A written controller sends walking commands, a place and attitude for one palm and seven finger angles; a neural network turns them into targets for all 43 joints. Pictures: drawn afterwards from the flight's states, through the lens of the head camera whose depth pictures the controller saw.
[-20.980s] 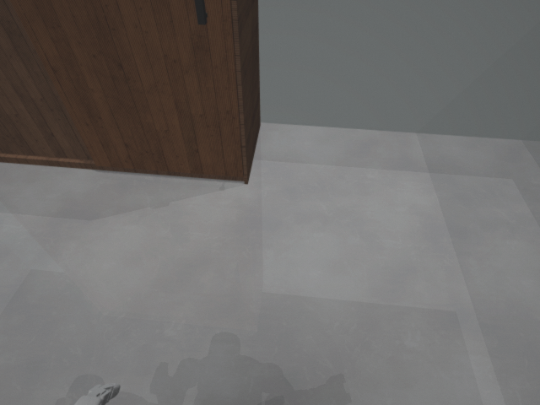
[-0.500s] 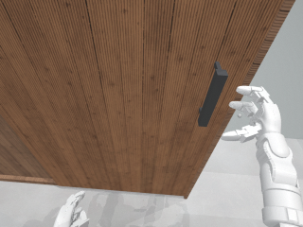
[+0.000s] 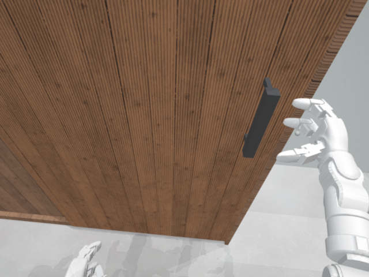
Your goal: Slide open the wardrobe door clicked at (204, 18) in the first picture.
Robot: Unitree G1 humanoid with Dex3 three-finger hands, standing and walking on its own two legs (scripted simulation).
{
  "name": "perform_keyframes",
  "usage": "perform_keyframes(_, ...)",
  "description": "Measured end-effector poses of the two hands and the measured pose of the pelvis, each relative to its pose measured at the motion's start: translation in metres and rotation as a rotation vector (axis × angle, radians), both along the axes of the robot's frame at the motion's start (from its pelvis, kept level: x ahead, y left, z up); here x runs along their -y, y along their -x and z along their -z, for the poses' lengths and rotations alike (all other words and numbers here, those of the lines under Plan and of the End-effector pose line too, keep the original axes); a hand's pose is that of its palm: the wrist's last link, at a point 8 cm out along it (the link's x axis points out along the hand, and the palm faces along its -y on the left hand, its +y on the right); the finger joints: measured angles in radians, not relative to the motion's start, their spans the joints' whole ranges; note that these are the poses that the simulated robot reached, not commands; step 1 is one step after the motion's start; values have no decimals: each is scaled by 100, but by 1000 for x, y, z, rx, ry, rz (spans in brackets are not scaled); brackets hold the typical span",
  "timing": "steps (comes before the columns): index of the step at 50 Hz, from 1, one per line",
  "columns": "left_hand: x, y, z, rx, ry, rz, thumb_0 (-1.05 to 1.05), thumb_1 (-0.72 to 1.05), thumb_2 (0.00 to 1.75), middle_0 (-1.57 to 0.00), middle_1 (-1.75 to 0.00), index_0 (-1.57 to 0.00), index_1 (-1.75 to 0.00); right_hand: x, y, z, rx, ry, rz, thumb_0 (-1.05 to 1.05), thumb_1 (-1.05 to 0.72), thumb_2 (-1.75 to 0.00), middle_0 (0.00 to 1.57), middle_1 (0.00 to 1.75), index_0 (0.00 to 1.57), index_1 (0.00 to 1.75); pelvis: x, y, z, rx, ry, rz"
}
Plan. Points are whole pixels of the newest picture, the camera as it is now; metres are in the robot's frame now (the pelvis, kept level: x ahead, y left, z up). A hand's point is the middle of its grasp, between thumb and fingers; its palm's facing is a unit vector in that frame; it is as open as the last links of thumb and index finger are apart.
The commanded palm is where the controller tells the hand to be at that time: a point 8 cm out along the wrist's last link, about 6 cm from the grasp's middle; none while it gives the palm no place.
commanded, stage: move the hooked fingers beside the handle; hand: right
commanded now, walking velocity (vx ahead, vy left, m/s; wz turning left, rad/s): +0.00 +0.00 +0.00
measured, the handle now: (257, 120) +0.43 -0.13 +0.15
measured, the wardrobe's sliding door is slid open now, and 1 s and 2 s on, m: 0.00 0.00 0.00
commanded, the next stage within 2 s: none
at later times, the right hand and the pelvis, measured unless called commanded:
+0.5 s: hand (284, 146) +0.37 -0.18 +0.13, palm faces +0.02 +1.00 +0.01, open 14.0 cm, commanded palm +0.34 -0.23 +0.15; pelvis +0.01 -0.01 +0.00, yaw +0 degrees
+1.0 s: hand (287, 139) +0.37 -0.18 +0.15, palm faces +0.07 +1.00 -0.02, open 14.0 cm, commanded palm +0.34 -0.23 +0.16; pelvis +0.00 +0.00 +0.00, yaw +0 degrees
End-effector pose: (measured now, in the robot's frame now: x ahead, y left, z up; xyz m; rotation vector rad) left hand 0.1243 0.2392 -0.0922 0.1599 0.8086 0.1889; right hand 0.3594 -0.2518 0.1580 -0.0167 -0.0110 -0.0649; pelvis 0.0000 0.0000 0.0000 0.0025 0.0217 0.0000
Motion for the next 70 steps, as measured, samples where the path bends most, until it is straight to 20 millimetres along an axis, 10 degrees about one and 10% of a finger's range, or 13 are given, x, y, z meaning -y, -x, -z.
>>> perform_keyframes(7, -1, -6, 1, -6, -11, 9, 1, 91, 90, -20, -30, -20, -30, -14, 10, 28, -71, -26, -49, -1, 50, -30, 30, 120, 30, 120, 5, -2, 1, -13, -1, 4)
perform_keyframes(16, 9, -23, -6, 44, 0, 27, 1, 91, 90, -20, -30, -20, -29, -13, 5, -3, 51, 10, -19, -2, 50, -30, 30, 120, 31, 120, 4, -6, 0, 7, -3, 6)
perform_keyframes(25, 14, -29, -5, 50, 22, 38, 1, 91, 90, -20, -30, -20, -30, -22, 15, 23, -50, -28, -41, -1, 50, -30, 30, 120, 30, 120, 6, -7, 0, -2, 0, 0)
perform_keyframes(54, 3, -13, -3, 21, 7, 18, 1, 91, 90, -20, -30, -20, -29, -10, 14, -4, 45, 19, 16, -2, 50, -30, 30, 120, 31, 120, -1, -2, -1, 18, 0, 1)
perform_keyframes(63, 2, -17, -2, 24, -1, 32, 1, 91, 90, -20, -30, -20, -30, -30, 16, 24, -70, -15, -56, -1, 50, -30, 30, 120, 30, 120, 0, 2, 0, 4, 1, 12)
perform_keyframes(70, 4, -18, -6, 39, 1, 24, 1, 91, 90, -20, -30, -20, -30, -27, 6, -1, 50, 6, -8, -2, 50, -30, 30, 120, 31, 120, -2, 1, 0, 14, 3, 1)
